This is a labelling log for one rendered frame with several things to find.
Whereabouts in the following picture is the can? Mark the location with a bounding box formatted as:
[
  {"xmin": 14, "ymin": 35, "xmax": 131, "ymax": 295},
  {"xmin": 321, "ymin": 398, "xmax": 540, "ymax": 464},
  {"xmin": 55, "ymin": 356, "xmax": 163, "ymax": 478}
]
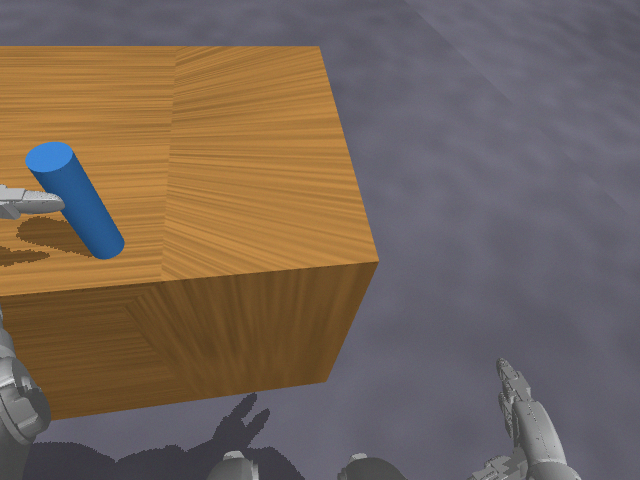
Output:
[{"xmin": 25, "ymin": 142, "xmax": 125, "ymax": 259}]

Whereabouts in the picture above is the left robot arm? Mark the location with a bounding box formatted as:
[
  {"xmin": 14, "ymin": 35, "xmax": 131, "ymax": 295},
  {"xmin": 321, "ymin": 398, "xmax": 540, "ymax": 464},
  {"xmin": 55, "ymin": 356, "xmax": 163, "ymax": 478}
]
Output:
[{"xmin": 0, "ymin": 304, "xmax": 51, "ymax": 480}]

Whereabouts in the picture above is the right robot arm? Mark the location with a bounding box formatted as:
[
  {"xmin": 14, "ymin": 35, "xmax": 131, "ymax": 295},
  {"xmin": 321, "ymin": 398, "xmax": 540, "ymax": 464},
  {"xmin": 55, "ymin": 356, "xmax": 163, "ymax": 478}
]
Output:
[{"xmin": 526, "ymin": 462, "xmax": 581, "ymax": 480}]

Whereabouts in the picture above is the right robot hand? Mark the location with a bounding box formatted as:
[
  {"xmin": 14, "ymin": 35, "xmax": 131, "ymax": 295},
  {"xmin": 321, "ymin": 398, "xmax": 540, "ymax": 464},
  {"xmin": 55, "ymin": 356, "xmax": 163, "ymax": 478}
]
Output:
[{"xmin": 466, "ymin": 358, "xmax": 567, "ymax": 480}]

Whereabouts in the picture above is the left robot hand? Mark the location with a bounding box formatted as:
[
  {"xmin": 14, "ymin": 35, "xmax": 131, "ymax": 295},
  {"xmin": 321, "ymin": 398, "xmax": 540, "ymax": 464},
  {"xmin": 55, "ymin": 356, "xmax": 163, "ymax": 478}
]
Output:
[{"xmin": 0, "ymin": 184, "xmax": 65, "ymax": 220}]

